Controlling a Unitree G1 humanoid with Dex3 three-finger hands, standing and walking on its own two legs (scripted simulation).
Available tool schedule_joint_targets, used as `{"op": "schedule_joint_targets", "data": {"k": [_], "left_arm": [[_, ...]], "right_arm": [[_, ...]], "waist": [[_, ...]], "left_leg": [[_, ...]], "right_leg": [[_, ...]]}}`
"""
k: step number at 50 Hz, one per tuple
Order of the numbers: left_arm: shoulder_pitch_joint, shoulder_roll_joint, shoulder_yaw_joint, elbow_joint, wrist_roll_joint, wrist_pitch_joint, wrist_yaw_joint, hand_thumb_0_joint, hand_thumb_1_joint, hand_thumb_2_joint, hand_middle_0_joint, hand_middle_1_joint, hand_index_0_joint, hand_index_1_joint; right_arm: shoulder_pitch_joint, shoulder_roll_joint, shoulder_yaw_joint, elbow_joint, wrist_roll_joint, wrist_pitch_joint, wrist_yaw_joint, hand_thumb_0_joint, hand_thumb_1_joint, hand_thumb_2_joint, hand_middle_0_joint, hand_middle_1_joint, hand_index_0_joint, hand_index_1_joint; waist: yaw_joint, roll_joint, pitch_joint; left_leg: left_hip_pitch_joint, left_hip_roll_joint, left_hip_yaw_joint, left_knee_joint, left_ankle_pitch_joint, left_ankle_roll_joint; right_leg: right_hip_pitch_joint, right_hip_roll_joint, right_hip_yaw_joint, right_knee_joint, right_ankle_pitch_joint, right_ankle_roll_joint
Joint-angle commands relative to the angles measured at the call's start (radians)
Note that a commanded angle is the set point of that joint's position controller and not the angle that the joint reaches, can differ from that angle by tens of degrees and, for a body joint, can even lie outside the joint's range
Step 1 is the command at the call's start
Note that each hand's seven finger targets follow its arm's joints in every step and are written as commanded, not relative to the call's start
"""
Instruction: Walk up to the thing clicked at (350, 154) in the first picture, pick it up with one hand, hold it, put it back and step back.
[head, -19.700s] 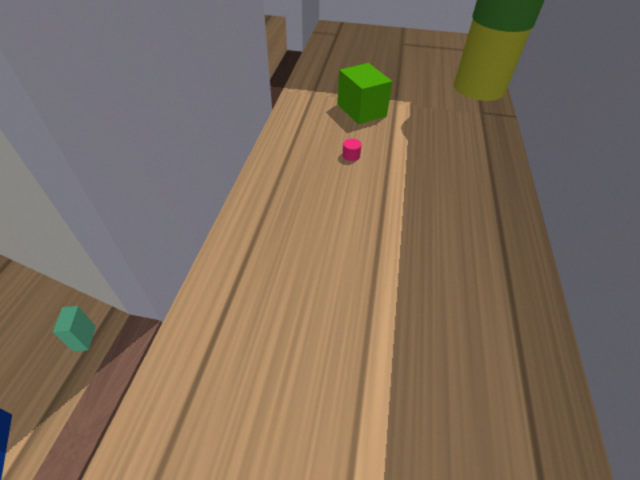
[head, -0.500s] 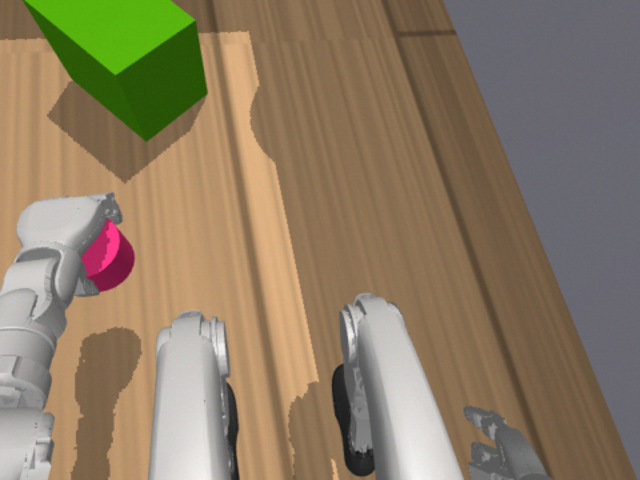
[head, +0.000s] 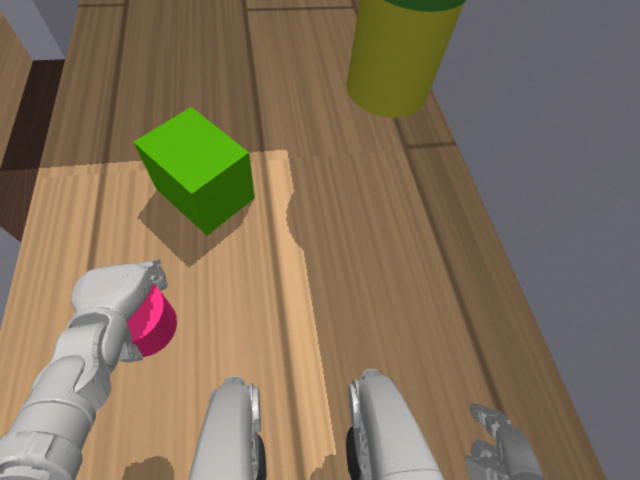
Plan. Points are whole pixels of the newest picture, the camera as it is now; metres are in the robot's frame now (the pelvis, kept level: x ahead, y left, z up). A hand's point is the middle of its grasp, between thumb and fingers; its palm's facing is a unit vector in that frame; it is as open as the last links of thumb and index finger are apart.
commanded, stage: lift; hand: left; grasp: from above
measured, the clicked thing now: (137, 318) +0.35 +0.24 -0.12
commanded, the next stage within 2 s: hold in 0.64 s
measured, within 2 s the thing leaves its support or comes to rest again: neither
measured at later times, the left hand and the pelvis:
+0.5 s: hand (112, 281) +0.35 +0.22 +0.03, palm faces -0.45 -0.09 -0.89, open 11.5 cm; pelvis +0.03 +0.00 +0.11, yaw +0 degrees
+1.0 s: hand (96, 241) +0.37 +0.22 +0.08, palm faces -0.46 -0.08 -0.88, open 11.5 cm; pelvis +0.07 +0.00 +0.15, yaw +0 degrees
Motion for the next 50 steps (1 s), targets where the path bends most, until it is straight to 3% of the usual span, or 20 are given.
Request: {"op": "schedule_joint_targets", "data": {"k": [1,2,3,5,7,9,11,13,15,21,27,28,31,33,37,40,44,48,50], "left_arm": [[-0.323,0.208,0.09,-0.171,0.012,0.007,0.06,0.0,0.526,1.126,-0.924,-0.967,-0.907,-0.986],[-0.266,0.195,0.096,-0.106,0.011,0.013,0.062,0.0,0.51,1.117,-0.916,-0.958,-0.898,-0.978],[-0.286,0.158,0.057,-0.122,0.007,0.012,0.058,0.0,0.505,1.114,-0.908,-0.962,-0.891,-0.982],[-0.293,0.178,0.077,-0.106,0.013,0.012,0.062,0.0,0.489,1.112,-0.888,-0.982,-0.876,-0.995],[-0.299,0.149,0.045,-0.085,0.013,0.009,0.06,0.0,0.466,1.104,-0.884,-0.967,-0.866,-0.987],[-0.296,0.152,0.052,-0.079,0.014,0.004,0.066,0.0,0.469,1.094,-0.877,-0.966,-0.863,-0.983],[-0.303,0.129,0.033,-0.064,0.012,0.005,0.074,0.0,0.452,1.092,-0.886,-0.947,-0.864,-0.971],[-0.304,0.144,0.049,-0.059,0.014,0.008,0.088,0.0,0.451,1.077,-0.886,-0.935,-0.865,-0.958],[-0.349,0.14,0.038,-0.079,0.006,0.006,0.095,0.0,0.446,1.102,-0.89,-0.933,-0.861,-0.965],[-0.303,0.135,0.044,-0.034,0.011,0.018,0.113,0.0,0.471,1.107,-0.909,-0.941,-0.885,-0.968],[-0.297,0.118,0.035,-0.016,0.002,0.018,0.107,0.0,0.501,1.138,-0.923,-0.967,-0.903,-0.99],[-0.309,0.102,0.02,-0.016,0.001,0.016,0.104,0.0,0.503,1.131,-0.917,-0.97,-0.902,-0.987],[-0.298,0.119,0.03,-0.013,0.005,0.011,0.1,0.0,0.52,1.15,-0.931,-0.981,-0.916,-0.999],[-0.3,0.097,0.017,-0.03,0.001,0.008,0.096,0.0,0.514,1.164,-0.923,-1.003,-0.91,-1.018],[-0.317,0.114,0.026,-0.042,0.008,0.008,0.096,0.0,0.515,1.168,-0.909,-1.018,-0.906,-1.024],[-0.316,0.11,0.024,-0.037,0.015,0.009,0.096,0.0,0.516,1.119,-0.912,-0.955,-0.903,-0.967],[-0.317,0.112,0.016,-0.033,0.027,0.004,0.076,0.0,0.498,1.107,-0.903,-0.933,-0.89,-0.948],[-0.32,0.094,0.011,-0.05,0.008,-0.002,0.058,0.0,0.482,1.141,-0.895,-0.948,-0.879,-0.967],[-0.297,0.107,0.02,-0.049,0.016,-0.003,0.048,0.0,0.498,1.113,-0.889,-0.961,-0.884,-0.968]], "right_arm": [[0.054,-0.16,-0.063,-0.074,0.009,-0.04,-0.031,0.0,-0.903,-0.903,0.2,0.3,0.2,0.3],[0.059,-0.163,-0.063,-0.068,0.008,-0.044,-0.032,0.0,-0.904,-0.903,0.2,0.3,0.2,0.3],[0.056,-0.156,-0.06,-0.07,0.009,-0.046,-0.032,0.0,-0.905,-0.903,0.2,0.3,0.2,0.3],[0.064,-0.156,-0.061,-0.064,0.009,-0.054,-0.036,0.0,-0.905,-0.904,0.2,0.3,0.2,0.3],[0.062,-0.151,-0.059,-0.062,0.009,-0.06,-0.037,0.0,-0.907,-0.905,0.2,0.3,0.2,0.3],[0.059,-0.152,-0.058,-0.062,0.01,-0.068,-0.041,0.0,-0.905,-0.904,0.2,0.3,0.2,0.3],[0.068,-0.148,-0.054,-0.057,0.008,-0.074,-0.041,0.0,-0.907,-0.905,0.2,0.3,0.2,0.3],[0.075,-0.153,-0.059,-0.052,0.007,-0.079,-0.042,0.0,-0.906,-0.905,0.2,0.3,0.2,0.3],[0.073,-0.15,-0.058,-0.053,0.007,-0.083,-0.041,0.0,-0.905,-0.905,0.2,0.3,0.2,0.3],[0.086,-0.148,-0.058,-0.044,0.005,-0.081,-0.035,0.0,-0.905,-0.903,0.2,0.3,0.2,0.3],[0.079,-0.148,-0.064,-0.044,0.007,-0.075,-0.03,0.0,-0.904,-0.902,0.2,0.3,0.2,0.3],[0.076,-0.146,-0.063,-0.044,0.007,-0.076,-0.03,0.0,-0.904,-0.901,0.2,0.3,0.2,0.3],[0.073,-0.149,-0.067,-0.048,0.01,-0.072,-0.03,0.0,-0.904,-0.901,0.2,0.3,0.2,0.3],[0.074,-0.146,-0.067,-0.044,0.009,-0.072,-0.028,0.0,-0.904,-0.901,0.2,0.3,0.2,0.3],[0.07,-0.155,-0.074,-0.043,0.011,-0.066,-0.027,0.0,-0.902,-0.9,0.2,0.3,0.2,0.3],[0.072,-0.156,-0.076,-0.037,0.012,-0.064,-0.026,0.0,-0.901,-0.898,0.2,0.3,0.2,0.3],[0.069,-0.161,-0.08,-0.039,0.012,-0.06,-0.024,0.0,-0.901,-0.898,0.2,0.3,0.2,0.3],[0.061,-0.163,-0.084,-0.05,0.013,-0.054,-0.019,0.0,-0.901,-0.898,0.2,0.3,0.2,0.3],[0.059,-0.161,-0.085,-0.054,0.014,-0.051,-0.019,0.0,-0.901,-0.898,0.2,0.3,0.2,0.3]], "waist": [[-0.007,0.077,-0.354],[-0.006,0.059,-0.33],[-0.011,0.052,-0.319],[0.0,0.062,-0.328],[-0.001,0.072,-0.301],[0.006,0.07,-0.292],[-0.002,0.052,-0.265],[0.002,0.046,-0.263],[0.003,0.054,-0.255],[0.011,0.005,-0.247],[0.024,0.015,-0.2],[0.012,0.015,-0.196],[0.021,-0.004,-0.186],[0.022,0.008,-0.194],[0.025,0.016,-0.202],[0.022,0.003,-0.186],[0.028,-0.001,-0.192],[0.026,0.006,-0.176],[0.032,0.002,-0.181]], "left_leg": [[0.446,-0.027,-0.007,-0.372,0.032,0.002],[0.472,-0.023,-0.017,-0.396,0.039,-0.002],[0.493,-0.024,-0.015,-0.417,0.054,-0.002],[0.542,-0.023,-0.015,-0.453,0.092,-0.005],[0.582,-0.022,-0.017,-0.501,0.085,-0.007],[0.619,-0.024,-0.017,-0.54,0.087,-0.008],[0.644,-0.029,-0.004,-0.57,0.115,-0.006],[0.682,-0.032,0.008,-0.597,0.15,-0.006],[0.724,-0.033,0.012,-0.631,0.173,-0.009],[0.809,-0.043,0.028,-0.695,0.28,-0.005],[0.882,-0.047,0.043,-0.776,0.293,-0.008],[0.897,-0.044,0.038,-0.787,0.297,-0.009],[0.92,-0.051,0.049,-0.807,0.322,-0.006],[0.95,-0.05,0.047,-0.824,0.356,-0.009],[1.019,-0.045,0.049,-0.853,0.433,-0.015],[1.026,-0.051,0.052,-0.87,0.449,-0.015],[1.067,-0.047,0.052,-0.886,0.521,-0.015],[1.09,-0.047,0.059,-0.908,0.516,-0.016],[1.095,-0.05,0.063,-0.909,0.544,-0.014]], "right_leg": [[0.266,0.046,-0.01,-0.317,0.062,-0.063],[0.28,0.045,-0.013,-0.333,0.065,-0.061],[0.299,0.045,-0.012,-0.356,0.08,-0.062],[0.358,0.046,-0.009,-0.391,0.109,-0.062],[0.379,0.048,-0.009,-0.428,0.114,-0.06],[0.418,0.052,-0.01,-0.464,0.121,-0.059],[0.468,0.053,-0.008,-0.51,0.143,-0.059],[0.516,0.051,-0.002,-0.549,0.169,-0.057],[0.544,0.05,-0.003,-0.581,0.188,-0.056],[0.675,0.043,0.012,-0.673,0.279,-0.05],[0.741,0.04,0.012,-0.754,0.29,-0.048],[0.746,0.043,0.011,-0.762,0.293,-0.048],[0.785,0.04,0.019,-0.798,0.319,-0.044],[0.802,0.04,0.016,-0.806,0.348,-0.046],[0.834,0.044,0.009,-0.825,0.404,-0.05],[0.869,0.043,0.012,-0.844,0.422,-0.047],[0.889,0.046,0.009,-0.854,0.479,-0.049],[0.911,0.046,0.009,-0.877,0.474,-0.048],[0.929,0.046,0.012,-0.881,0.503,-0.048]]}}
